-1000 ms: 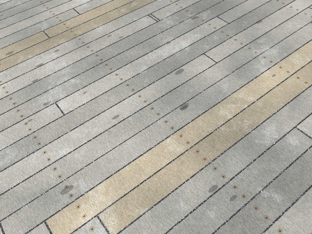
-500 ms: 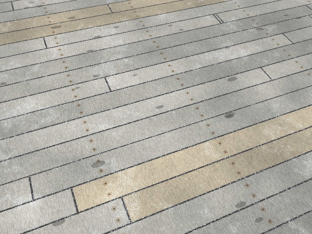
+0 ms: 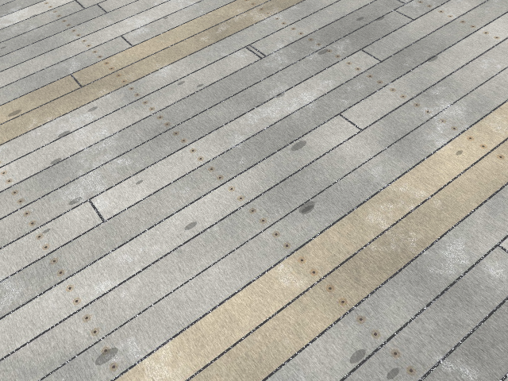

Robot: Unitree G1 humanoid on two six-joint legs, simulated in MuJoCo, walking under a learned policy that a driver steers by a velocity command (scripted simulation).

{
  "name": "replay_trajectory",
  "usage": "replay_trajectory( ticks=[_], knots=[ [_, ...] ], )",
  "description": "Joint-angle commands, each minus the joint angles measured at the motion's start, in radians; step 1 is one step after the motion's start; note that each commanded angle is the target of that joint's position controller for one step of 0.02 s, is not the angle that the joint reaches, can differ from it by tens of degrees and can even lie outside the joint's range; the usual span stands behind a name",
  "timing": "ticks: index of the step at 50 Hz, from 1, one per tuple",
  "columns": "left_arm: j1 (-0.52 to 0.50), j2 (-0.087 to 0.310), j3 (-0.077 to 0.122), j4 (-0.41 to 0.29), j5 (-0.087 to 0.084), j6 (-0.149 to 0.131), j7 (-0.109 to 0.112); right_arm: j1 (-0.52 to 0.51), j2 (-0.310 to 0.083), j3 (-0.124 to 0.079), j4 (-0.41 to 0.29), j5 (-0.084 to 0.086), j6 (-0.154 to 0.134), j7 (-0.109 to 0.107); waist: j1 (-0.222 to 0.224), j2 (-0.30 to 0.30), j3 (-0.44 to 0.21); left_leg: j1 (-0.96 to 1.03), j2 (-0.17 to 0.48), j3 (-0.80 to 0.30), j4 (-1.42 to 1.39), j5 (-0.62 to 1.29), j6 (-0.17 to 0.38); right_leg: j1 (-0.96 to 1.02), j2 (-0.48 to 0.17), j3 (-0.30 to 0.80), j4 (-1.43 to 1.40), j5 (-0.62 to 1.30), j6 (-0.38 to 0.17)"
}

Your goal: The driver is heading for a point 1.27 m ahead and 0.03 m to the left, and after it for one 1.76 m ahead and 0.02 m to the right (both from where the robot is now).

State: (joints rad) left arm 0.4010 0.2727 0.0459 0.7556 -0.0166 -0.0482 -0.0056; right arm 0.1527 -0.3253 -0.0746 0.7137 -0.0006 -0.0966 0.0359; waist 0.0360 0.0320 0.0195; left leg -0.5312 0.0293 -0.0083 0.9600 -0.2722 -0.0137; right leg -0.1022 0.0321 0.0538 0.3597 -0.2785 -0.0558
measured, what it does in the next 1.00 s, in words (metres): walks ahead: left foot, then right foot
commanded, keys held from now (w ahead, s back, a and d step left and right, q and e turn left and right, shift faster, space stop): w+e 0.28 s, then w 0.16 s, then w+q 0.56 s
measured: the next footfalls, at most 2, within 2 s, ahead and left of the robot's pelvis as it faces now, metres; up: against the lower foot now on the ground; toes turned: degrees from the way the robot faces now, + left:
left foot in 0.26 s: +0.35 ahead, +0.11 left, +0.00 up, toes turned -12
right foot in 0.72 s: +0.53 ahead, -0.20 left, +0.00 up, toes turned -8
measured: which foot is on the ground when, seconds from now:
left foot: up 0.00-0.24, down 0.26-0.74, up 0.76-1.00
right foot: down 0.00-0.28, up 0.30-0.70, down 0.72-1.00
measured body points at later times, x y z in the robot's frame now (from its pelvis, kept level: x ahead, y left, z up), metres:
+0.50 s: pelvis +0.28 +0.02 -0.01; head +0.31 +0.01 +0.44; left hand +0.49 +0.25 -0.10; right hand +0.28 -0.27 -0.12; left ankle +0.31 +0.12 -0.75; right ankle +0.27 -0.13 -0.68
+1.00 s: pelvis +0.52 -0.09 +0.00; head +0.54 -0.10 +0.45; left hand +0.58 +0.19 -0.11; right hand +0.67 -0.37 -0.10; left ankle +0.62 +0.07 -0.67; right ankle +0.49 -0.19 -0.75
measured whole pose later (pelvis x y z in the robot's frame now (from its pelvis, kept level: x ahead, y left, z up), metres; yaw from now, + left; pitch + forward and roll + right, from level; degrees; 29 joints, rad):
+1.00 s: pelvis +0.52 -0.09 +0.00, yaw +0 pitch +0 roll -2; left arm 0.33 0.28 0.07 0.77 0.01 -0.10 0.00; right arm 0.19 -0.33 -0.07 0.72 0.03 -0.02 0.01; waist 0.05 0.05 0.03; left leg -0.65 0.09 -0.06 0.99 -0.16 -0.02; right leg -0.09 0.01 -0.14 0.28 -0.20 -0.03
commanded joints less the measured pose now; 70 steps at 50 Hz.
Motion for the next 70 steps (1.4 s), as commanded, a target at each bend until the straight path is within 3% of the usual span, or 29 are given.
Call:
replay_trajectory(
  ticks=[1,5,10,13,14,15,16,18,20,22,25,32,35,36,37,38,39,40,44,57,59,61,62,63,64,65,66,68,70],
  knots=[
    [-0.008,0.183,0.046,-0.075,-0.005,-0.012,0.025,-0.149,-0.055,-0.008,-0.102,-0.006,-0.022,0.002,0.008,-0.098,0.046,-0.187,-0.009,-0.003,-0.168,0.146,-0.031,0.088,-0.198,0.216,-0.175,0.287,-0.171],
    [0.037,0.201,0.056,-0.056,-0.006,-0.005,0.038,-0.273,-0.02,0.01,-0.139,0.008,-0.023,0.011,0.049,-0.135,0.074,-0.041,-0.053,0.005,-0.391,0.323,-0.043,-0.037,-0.173,0.194,-0.174,0.236,-0.14],
    [0.04,0.21,0.071,-0.039,-0.016,0.005,0.045,-0.25,-0.072,-0.01,-0.145,0.016,-0.035,0.01,0.011,-0.174,0.063,0.044,-0.044,-0.047,-0.474,0.293,0.002,0.051,-0.235,0.28,-0.088,0.339,-0.101],
    [-0.014,0.167,0.057,-0.076,0.003,0.017,0.036,0.052,-0.154,-0.052,-0.085,0.007,-0.035,-0.013,-0.148,-0.166,-0.181,0.507,-0.005,-0.047,-0.476,0.231,0.09,-0.032,-0.13,0.225,0.312,0.585,-0.033],
    [0.02,0.076,0.026,-0.103,0.035,0.015,0.033,0.212,-0.216,-0.059,-0.078,-0.007,-0.026,-0.025,-0.172,0.016,-0.362,0.813,0.207,-0.291,-0.44,0.128,0.146,-0.226,-0.033,0.17,0.626,0.163,-0.002],
    [0.182,0.026,0.009,-0.117,-0.025,0.003,0.03,0.216,-0.23,-0.058,-0.043,-0.017,-0.025,-0.008,-0.068,0.405,-0.47,0.997,0.403,-0.828,-0.628,-0.129,0.302,-0.529,0.065,0.146,0.921,-0.32,0.039],
    [0.131,0.144,0.031,-0.076,-0.042,0.001,0.031,0.16,-0.114,-0.034,-0.059,0.0,-0.022,-0.006,-0.095,0.209,-0.314,0.871,0.356,-0.78,-0.692,-0.286,0.265,-0.611,-0.016,0.167,1.0,-0.247,0.045],
    [-0.054,0.161,0.035,-0.104,-0.021,0.0,0.028,0.083,-0.063,-0.017,-0.045,-0.004,-0.013,-0.01,-0.089,0.004,-0.097,0.582,0.271,-0.464,-0.702,-0.072,0.22,-0.58,-0.088,0.096,0.947,-0.11,0.042],
    [-0.108,0.135,0.035,-0.119,-0.001,-0.004,0.018,0.073,-0.047,-0.011,-0.022,-0.02,-0.019,-0.009,-0.064,0.02,-0.029,0.414,0.206,-0.31,-0.731,0.179,0.215,-0.497,-0.128,0.094,0.854,-0.073,0.031],
    [-0.08,0.094,0.025,-0.114,-0.008,0.003,0.015,0.059,-0.042,-0.01,-0.001,-0.006,-0.027,-0.011,-0.03,0.038,-0.037,0.39,0.197,-0.271,-0.787,0.14,0.243,-0.491,-0.14,0.075,0.783,-0.069,0.033],
    [-0.189,0.063,0.001,-0.158,0.02,-0.009,0.007,0.078,-0.087,-0.018,0.022,0.02,-0.026,-0.013,-0.043,0.019,0.023,0.347,0.201,-0.222,-0.83,0.218,0.278,-0.519,-0.16,0.026,0.566,-0.004,0.057],
    [-0.365,0.101,0.006,-0.205,0.002,-0.049,-0.02,0.182,-0.16,-0.032,0.059,0.04,0.011,-0.023,-0.088,0.026,0.018,0.366,0.183,-0.191,-0.761,0.204,0.199,-0.341,-0.082,-0.009,0.203,0.248,0.072],
    [-0.243,0.148,0.038,-0.172,0.003,-0.053,-0.014,0.192,-0.14,-0.022,0.065,0.033,0.025,-0.028,-0.003,0.033,-0.046,0.352,0.147,-0.179,-0.597,0.262,0.14,-0.103,-0.052,-0.035,0.114,0.2,0.03],
    [-0.116,0.191,0.059,-0.151,0.011,-0.053,-0.003,0.192,-0.094,-0.005,0.06,0.02,0.023,-0.027,0.063,0.014,-0.126,0.271,0.089,-0.139,-0.404,0.237,0.102,0.089,-0.117,0.014,0.117,0.189,-0.006],
    [0.019,0.272,0.077,-0.144,0.036,-0.044,0.01,0.214,0.003,0.025,0.024,-0.001,0.018,-0.03,0.096,-0.173,-0.275,0.039,-0.016,-0.05,-0.056,-0.051,0.038,0.364,-0.35,0.286,0.1,0.097,-0.082],
    [0.043,0.287,0.079,-0.131,0.042,-0.037,0.0,0.289,0.003,0.029,0.004,0.035,0.008,-0.035,0.061,-0.381,-0.34,-0.169,-0.069,-0.076,0.19,-0.328,0.021,0.422,-0.474,0.667,-0.049,-0.135,-0.189],
    [-0.008,0.197,0.055,-0.133,0.027,-0.039,-0.006,0.26,-0.092,0.003,0.017,0.053,0.013,-0.038,0.06,-0.249,-0.224,-0.243,-0.011,-0.128,0.299,-0.262,0.02,0.338,-0.439,0.609,-0.078,-0.234,-0.169],
    [-0.055,0.149,0.04,-0.132,0.018,-0.041,-0.007,0.195,-0.109,-0.005,0.006,0.052,0.018,-0.036,0.05,-0.203,-0.128,-0.258,0.023,-0.111,0.303,-0.176,0.026,0.24,-0.401,0.446,-0.083,-0.175,-0.141],
    [-0.178,0.095,0.032,-0.107,0.032,-0.063,-0.008,0.157,-0.05,-0.006,-0.001,0.035,0.053,-0.03,-0.028,-0.151,-0.023,-0.131,0.095,-0.1,0.207,-0.001,0.007,0.001,-0.309,0.164,-0.184,0.139,-0.129],
    [-0.075,0.204,0.079,0.001,-0.003,-0.035,0.016,-0.161,-0.011,0.016,-0.142,0.025,0.062,0.027,0.04,-0.072,0.084,-0.14,0.057,0.024,-0.31,0.222,0.056,0.157,-0.327,-0.196,-0.187,0.395,-0.087],
    [-0.079,0.229,0.085,0.005,-0.009,-0.022,0.02,-0.148,-0.037,0.002,-0.156,0.022,0.065,0.032,0.01,-0.097,0.046,-0.062,0.003,0.079,-0.33,0.129,0.095,0.199,-0.325,-0.233,-0.079,0.693,-0.065],
    [-0.097,0.251,0.09,0.0,-0.019,-0.005,0.026,0.032,-0.099,-0.036,-0.122,0.024,0.073,0.025,-0.105,-0.112,-0.074,0.199,-0.083,0.131,-0.368,0.087,0.149,0.169,-0.296,-0.277,0.198,0.958,-0.033],
    [-0.094,0.23,0.079,-0.008,-0.014,-0.005,0.031,0.206,-0.16,-0.071,-0.074,0.027,0.081,0.009,-0.191,-0.083,-0.163,0.479,-0.099,0.09,-0.412,0.134,0.189,0.014,-0.257,-0.296,0.44,0.849,0.008],
    [-0.042,0.107,0.041,-0.046,0.033,-0.015,0.028,0.264,-0.261,-0.092,-0.057,0.034,0.089,-0.014,-0.142,0.151,-0.227,0.797,0.138,-0.311,-0.428,0.133,0.293,-0.372,-0.151,-0.285,0.79,0.073,0.066],
    [-0.031,0.084,0.018,-0.091,0.024,-0.052,0.019,0.241,-0.29,-0.084,-0.104,0.026,0.067,-0.004,-0.106,0.203,-0.402,0.96,0.316,-0.856,-0.61,-0.098,0.467,-0.622,0.013,-0.044,1.025,-0.359,0.092],
    [-0.162,0.182,0.042,-0.112,-0.017,-0.076,0.008,0.231,-0.196,-0.059,-0.096,0.023,0.053,0.004,-0.162,0.062,-0.314,0.913,0.293,-0.758,-0.678,-0.118,0.4,-0.731,-0.048,0.047,1.045,-0.272,0.076],
    [-0.199,0.182,0.038,-0.128,-0.027,-0.09,0.005,0.195,-0.161,-0.048,-0.088,0.024,0.042,0.003,-0.137,0.049,-0.186,0.779,0.255,-0.609,-0.681,-0.058,0.361,-0.745,-0.087,0.032,0.973,-0.177,0.056],
    [-0.181,0.168,0.044,-0.103,0.027,-0.089,0.021,0.087,-0.104,-0.028,-0.101,0.018,0.037,-0.001,-0.047,-0.019,-0.088,0.531,0.166,-0.409,-0.68,0.216,0.298,-0.61,-0.149,0.032,0.817,-0.058,0.06],
    [-0.155,0.168,0.046,-0.101,0.028,-0.067,0.017,0.044,-0.103,-0.028,-0.116,0.005,0.032,-0.01,-0.013,0.026,-0.079,0.403,0.151,-0.391,-0.723,0.31,0.322,-0.523,-0.157,0.033,0.765,-0.023,0.09]
  ],
)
